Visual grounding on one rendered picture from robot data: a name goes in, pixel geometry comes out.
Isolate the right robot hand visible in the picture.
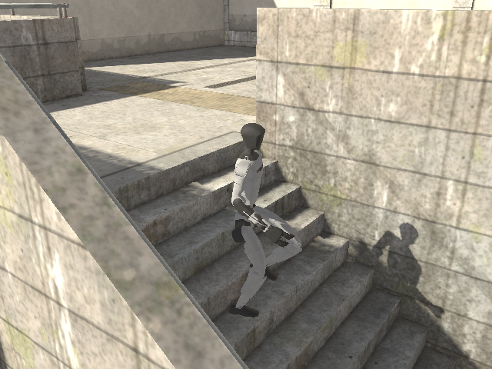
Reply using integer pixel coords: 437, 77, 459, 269
266, 225, 294, 247

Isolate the robot right upper arm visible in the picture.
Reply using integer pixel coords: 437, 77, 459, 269
231, 161, 251, 206

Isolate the robot right thigh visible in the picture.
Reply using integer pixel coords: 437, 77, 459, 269
232, 221, 266, 281

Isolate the robot right forearm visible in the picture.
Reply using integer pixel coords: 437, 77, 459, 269
233, 198, 271, 232

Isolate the robot left foot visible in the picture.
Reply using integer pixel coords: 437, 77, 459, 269
250, 263, 278, 281

